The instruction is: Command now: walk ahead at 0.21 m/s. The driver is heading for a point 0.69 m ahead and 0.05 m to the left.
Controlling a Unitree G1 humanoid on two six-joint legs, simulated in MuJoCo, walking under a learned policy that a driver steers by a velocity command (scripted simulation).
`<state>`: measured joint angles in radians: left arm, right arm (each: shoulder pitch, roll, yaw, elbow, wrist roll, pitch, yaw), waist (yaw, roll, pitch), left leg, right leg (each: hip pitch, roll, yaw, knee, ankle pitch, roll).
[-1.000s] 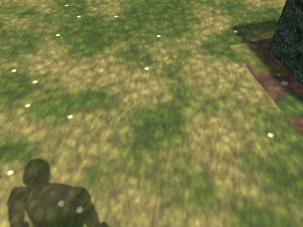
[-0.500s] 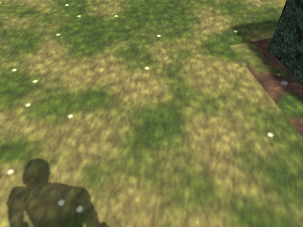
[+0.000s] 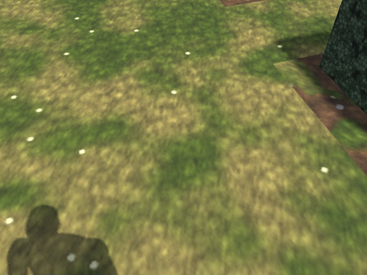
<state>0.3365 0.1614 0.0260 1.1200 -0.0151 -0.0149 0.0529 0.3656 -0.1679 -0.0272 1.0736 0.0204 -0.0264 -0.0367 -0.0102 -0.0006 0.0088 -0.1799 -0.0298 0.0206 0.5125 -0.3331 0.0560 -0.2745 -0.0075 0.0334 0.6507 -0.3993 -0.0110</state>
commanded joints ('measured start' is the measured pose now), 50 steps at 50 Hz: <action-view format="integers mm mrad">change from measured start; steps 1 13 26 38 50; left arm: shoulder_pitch -89 213 221 188 -174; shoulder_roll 71 180 168 134 135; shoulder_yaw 12 51 22 16 48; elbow -93 -32 -80 -140 -274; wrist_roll -12 10 14 -23 8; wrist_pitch -50 -122 -87 -120 -76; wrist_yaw -16 -61 -33 -60 -37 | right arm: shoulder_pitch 113 -76 -428 27 -75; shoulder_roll -201 -117 -96 -249 -210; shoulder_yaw -49 -17 -17 -70 -47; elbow -21 -171 -264 -157 -125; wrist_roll -7 41 8 -10 -18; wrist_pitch -29 -90 -74 -79 -89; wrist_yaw -5 30 60 71 41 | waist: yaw -49 75 88 -120 -1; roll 163 -135 -72 183 44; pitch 210 96 134 -354 52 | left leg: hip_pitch -49 -737 -561 573 -22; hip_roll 397 81 110 402 220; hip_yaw -556 -134 20 -731 -118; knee -414 787 152 -217 -425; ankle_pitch -465 -83 412 13 319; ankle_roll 237 56 -23 286 179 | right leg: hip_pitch -328 332 243 -420 -409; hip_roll -39 -409 -185 18 -156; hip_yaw -16 664 37 126 6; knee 294 -522 -572 800 184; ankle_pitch -105 -313 463 -109 424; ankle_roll -42 -256 -153 -35 1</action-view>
